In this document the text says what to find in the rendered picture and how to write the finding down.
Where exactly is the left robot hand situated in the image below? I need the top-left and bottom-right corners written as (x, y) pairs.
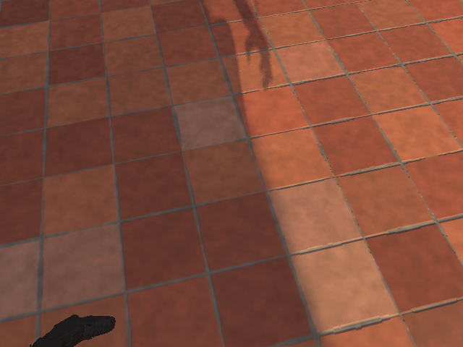
top-left (30, 314), bottom-right (116, 347)

